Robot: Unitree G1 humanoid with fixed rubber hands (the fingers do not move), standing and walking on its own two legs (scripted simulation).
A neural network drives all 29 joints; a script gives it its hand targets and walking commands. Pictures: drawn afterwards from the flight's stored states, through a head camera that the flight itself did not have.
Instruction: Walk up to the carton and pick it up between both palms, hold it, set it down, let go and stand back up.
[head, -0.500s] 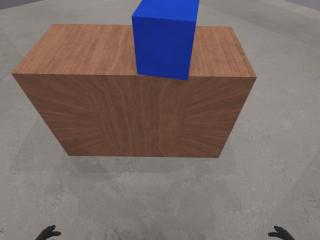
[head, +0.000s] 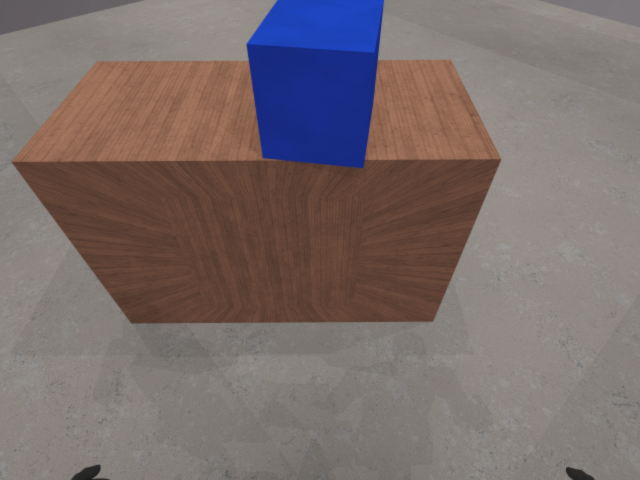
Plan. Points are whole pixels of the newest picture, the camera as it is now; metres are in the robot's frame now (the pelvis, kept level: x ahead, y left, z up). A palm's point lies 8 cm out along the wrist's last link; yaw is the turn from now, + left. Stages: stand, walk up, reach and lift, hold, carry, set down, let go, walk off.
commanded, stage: walk up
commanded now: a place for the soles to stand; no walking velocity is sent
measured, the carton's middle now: (322, 78) +0.88 +0.02 +0.07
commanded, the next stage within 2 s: none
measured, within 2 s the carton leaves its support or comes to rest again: neither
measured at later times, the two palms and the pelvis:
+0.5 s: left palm (65, 474) +0.15 +0.35 -0.10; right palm (537, 385) +0.26 -0.30 -0.10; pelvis +0.15 +0.02 -0.01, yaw +0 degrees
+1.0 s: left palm (131, 323) +0.36 +0.33 -0.09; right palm (526, 320) +0.38 -0.33 -0.11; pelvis +0.31 -0.01 -0.01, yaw -1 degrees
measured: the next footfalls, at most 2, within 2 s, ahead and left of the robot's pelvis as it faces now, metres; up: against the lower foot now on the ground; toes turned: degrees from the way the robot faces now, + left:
left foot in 0.52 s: +0.30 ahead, +0.14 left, +0.00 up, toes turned +0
right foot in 0.98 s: +0.41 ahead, -0.11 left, +0.00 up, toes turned -3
